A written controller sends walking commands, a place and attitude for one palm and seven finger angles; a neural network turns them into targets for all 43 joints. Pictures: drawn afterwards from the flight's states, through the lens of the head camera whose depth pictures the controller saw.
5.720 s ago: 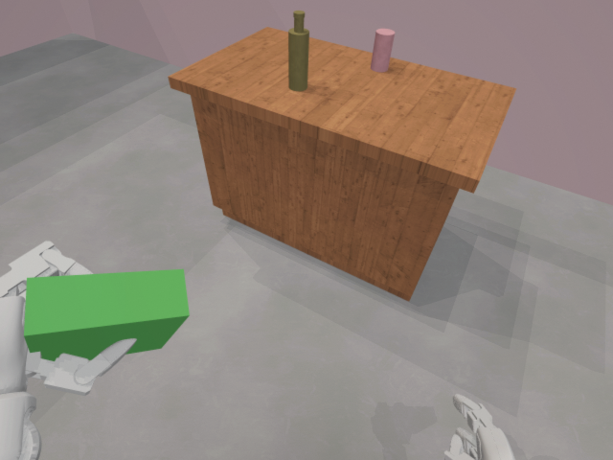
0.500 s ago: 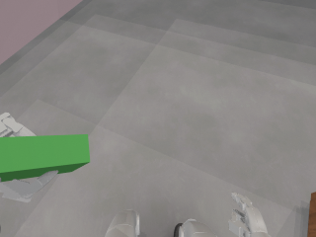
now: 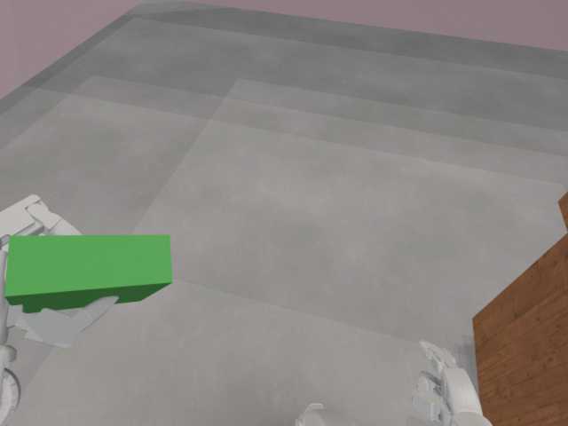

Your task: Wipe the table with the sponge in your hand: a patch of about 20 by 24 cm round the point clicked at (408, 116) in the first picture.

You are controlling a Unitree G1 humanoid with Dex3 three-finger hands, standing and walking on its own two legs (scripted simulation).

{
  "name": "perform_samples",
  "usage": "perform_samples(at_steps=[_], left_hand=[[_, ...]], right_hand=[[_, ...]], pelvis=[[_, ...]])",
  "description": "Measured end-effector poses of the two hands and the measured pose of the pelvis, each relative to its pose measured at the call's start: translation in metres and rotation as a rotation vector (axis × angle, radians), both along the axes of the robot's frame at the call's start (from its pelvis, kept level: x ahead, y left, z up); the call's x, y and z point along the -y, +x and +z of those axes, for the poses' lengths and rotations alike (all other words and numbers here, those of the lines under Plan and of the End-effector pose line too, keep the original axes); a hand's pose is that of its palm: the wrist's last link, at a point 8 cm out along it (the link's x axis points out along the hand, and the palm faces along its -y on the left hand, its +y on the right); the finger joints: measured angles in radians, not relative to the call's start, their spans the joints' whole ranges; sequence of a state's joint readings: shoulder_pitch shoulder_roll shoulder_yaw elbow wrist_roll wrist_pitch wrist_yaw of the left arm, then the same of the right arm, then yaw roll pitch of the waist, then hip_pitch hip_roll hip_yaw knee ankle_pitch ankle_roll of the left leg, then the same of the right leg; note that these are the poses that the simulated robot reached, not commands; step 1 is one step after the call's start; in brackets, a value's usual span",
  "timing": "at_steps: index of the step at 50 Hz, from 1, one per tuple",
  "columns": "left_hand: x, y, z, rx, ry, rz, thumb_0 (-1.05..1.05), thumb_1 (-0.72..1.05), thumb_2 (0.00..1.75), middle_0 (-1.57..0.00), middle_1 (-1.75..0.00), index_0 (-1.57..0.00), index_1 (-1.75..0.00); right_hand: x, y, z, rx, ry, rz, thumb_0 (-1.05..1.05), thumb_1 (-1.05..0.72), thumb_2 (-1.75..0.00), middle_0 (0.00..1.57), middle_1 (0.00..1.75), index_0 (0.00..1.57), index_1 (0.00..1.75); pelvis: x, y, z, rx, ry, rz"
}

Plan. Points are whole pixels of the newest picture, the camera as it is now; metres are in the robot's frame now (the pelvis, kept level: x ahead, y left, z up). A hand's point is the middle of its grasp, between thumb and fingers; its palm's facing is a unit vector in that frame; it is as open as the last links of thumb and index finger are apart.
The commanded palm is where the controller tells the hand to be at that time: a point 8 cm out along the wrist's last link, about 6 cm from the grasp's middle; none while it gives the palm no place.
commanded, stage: turn to face it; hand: left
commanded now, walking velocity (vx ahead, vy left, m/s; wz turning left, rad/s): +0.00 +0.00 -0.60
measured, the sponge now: (112, 274) +0.23 +0.21 +0.16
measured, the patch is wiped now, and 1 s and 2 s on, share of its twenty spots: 0.00 0.00 0.00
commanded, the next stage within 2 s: none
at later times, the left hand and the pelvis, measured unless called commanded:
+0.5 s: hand (213, 270) +0.23 +0.10 +0.18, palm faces +0.04 -0.84 -0.55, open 9.0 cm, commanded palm +0.19 +0.16 +0.19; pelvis -0.05 -0.05 +0.00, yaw -19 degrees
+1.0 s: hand (379, 340) +0.18 -0.06 +0.18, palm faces -0.24 -0.79 -0.56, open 9.0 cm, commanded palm +0.16 +0.03 +0.19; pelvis -0.13 -0.10 +0.00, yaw -38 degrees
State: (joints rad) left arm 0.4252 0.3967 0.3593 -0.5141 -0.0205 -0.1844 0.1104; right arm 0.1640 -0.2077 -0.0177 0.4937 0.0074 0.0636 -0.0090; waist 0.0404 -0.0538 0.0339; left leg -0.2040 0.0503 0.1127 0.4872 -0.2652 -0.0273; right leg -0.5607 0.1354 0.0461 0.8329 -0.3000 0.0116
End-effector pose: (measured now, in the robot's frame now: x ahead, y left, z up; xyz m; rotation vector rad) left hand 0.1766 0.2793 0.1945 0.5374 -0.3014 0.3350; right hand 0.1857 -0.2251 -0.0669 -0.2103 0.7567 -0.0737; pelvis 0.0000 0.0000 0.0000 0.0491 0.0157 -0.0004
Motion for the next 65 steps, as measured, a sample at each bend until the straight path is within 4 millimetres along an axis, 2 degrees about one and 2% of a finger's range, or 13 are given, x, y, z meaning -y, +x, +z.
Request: perform_samples(at_steps=[4, 7, 13, 18, 24, 29, 32, 37, 40, 44, 48, 53, 65], left_hand=[[0.013, 0.001, 0.001, -0.023, 0.009, -0.008, -0.01, -0.42, 1.05, -0.86, -1.39, -0.86, -1.39], [0.035, 0.010, -0.003, -0.052, 0.014, -0.033, -0.01, -0.42, 1.05, -0.86, -1.39, -0.86, -1.39], [0.098, 0.037, -0.013, -0.041, 0.038, -0.180, -0.01, -0.42, 1.05, -0.86, -1.39, -0.86, -1.39], [0.131, 0.036, -0.001, -0.074, 0.086, -0.329, -0.01, -0.42, 1.05, -0.86, -1.39, -0.86, -1.39], [0.135, 0.032, 0.012, -0.034, 0.127, -0.395, -0.01, -0.42, 1.05, -0.86, -1.39, -0.86, -1.39], [0.131, 0.032, 0.001, 0.004, 0.063, -0.393, -0.01, -0.42, 1.05, -0.86, -1.39, -0.86, -1.39], [0.139, 0.032, -0.005, -0.014, 0.009, -0.388, -0.01, -0.42, 1.05, -0.86, -1.39, -0.86, -1.39], [0.182, 0.028, -0.007, -0.040, -0.023, -0.465, -0.01, -0.42, 1.05, -0.86, -1.38, -0.86, -1.39], [0.216, 0.024, -0.005, -0.029, 0.033, -0.532, -0.01, -0.42, 1.05, -0.86, -1.38, -0.86, -1.39], [0.257, 0.016, -0.004, -0.027, 0.080, -0.613, -0.01, -0.42, 1.05, -0.86, -1.38, -0.86, -1.39], [0.279, 0.006, 0.002, -0.072, 0.114, -0.679, -0.01, -0.42, 1.05, -0.86, -1.38, -0.86, -1.39], [0.290, -0.004, 0.011, -0.074, 0.140, -0.730, -0.01, -0.42, 1.05, -0.86, -1.38, -0.86, -1.39], [0.296, -0.011, -0.005, -0.032, 0.014, -0.812, -0.01, -0.42, 1.05, -0.86, -1.38, -0.86, -1.38]], right_hand=[[-0.002, -0.028, -0.011, -0.004, 0.079, -0.047, 0.01, -0.90, -0.90, 0.20, 0.30, 0.20, 0.30], [0.004, -0.052, -0.025, -0.030, 0.121, -0.073, 0.01, -0.90, -0.90, 0.20, 0.30, 0.20, 0.30], [0.049, -0.101, -0.056, -0.117, 0.121, -0.152, 0.01, -0.90, -0.90, 0.20, 0.30, 0.21, 0.30], [0.093, -0.140, -0.042, -0.151, 0.054, -0.302, 0.01, -0.90, -0.90, 0.20, 0.30, 0.20, 0.30], [0.122, -0.177, -0.017, -0.129, -0.030, -0.410, 0.01, -0.91, -0.90, 0.20, 0.30, 0.20, 0.30], [0.121, -0.195, -0.007, -0.080, -0.068, -0.457, 0.01, -0.91, -0.90, 0.19, 0.30, 0.20, 0.30], [0.112, -0.202, -0.005, -0.041, -0.027, -0.474, 0.01, -0.91, -0.90, 0.19, 0.30, 0.20, 0.30], [0.098, -0.216, -0.013, 0.006, 0.074, -0.478, 0.01, -0.90, -0.90, 0.20, 0.30, 0.20, 0.30], [0.100, -0.232, -0.025, 0.032, 0.129, -0.489, 0.01, -0.90, -0.90, 0.20, 0.30, 0.20, 0.30], [0.116, -0.269, -0.046, -0.008, 0.161, -0.547, 0.01, -0.90, -0.90, 0.20, 0.30, 0.21, 0.30], [0.136, -0.316, -0.045, -0.092, 0.136, -0.659, 0.01, -0.90, -0.90, 0.20, 0.30, 0.21, 0.30], [0.153, -0.366, -0.031, -0.149, 0.075, -0.747, 0.01, -0.90, -0.90, 0.20, 0.30, 0.21, 0.30], [0.136, -0.392, -0.010, -0.064, 0.012, -0.831, 0.01, -0.90, -0.90, 0.20, 0.30, 0.22, 0.30]], pelvis=[[0.008, -0.006, 0.001, 0.013, -0.036, -0.063], [0.021, -0.010, -0.001, 0.017, -0.058, -0.120], [0.049, -0.032, -0.014, 0.032, -0.064, -0.172], [0.053, -0.045, -0.005, 0.015, -0.033, -0.255], [0.052, -0.052, -0.001, -0.008, -0.023, -0.328], [0.048, -0.060, -0.004, 0.008, -0.023, -0.399], [0.050, -0.066, -0.001, 0.015, -0.046, -0.434], [0.064, -0.081, 0.001, 0.007, -0.073, -0.509], [0.079, -0.096, -0.006, 0.003, -0.068, -0.550], [0.090, -0.118, -0.012, 0.007, -0.071, -0.586], [0.094, -0.130, -0.004, 0.002, -0.040, -0.644], [0.096, -0.141, 0.004, -0.007, -0.015, -0.704], [0.078, -0.158, -0.002, -0.004, -0.008, -0.837]])
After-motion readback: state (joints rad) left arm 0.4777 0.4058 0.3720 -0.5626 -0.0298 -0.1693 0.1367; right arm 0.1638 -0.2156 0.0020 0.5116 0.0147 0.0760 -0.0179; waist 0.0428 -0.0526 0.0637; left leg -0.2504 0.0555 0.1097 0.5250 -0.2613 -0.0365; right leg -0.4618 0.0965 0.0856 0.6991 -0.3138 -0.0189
